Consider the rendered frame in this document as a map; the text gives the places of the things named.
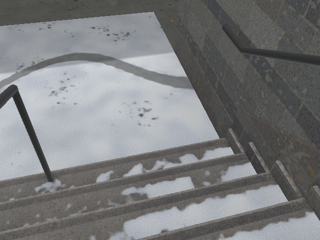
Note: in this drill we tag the stairs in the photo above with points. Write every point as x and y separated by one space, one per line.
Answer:
199 191

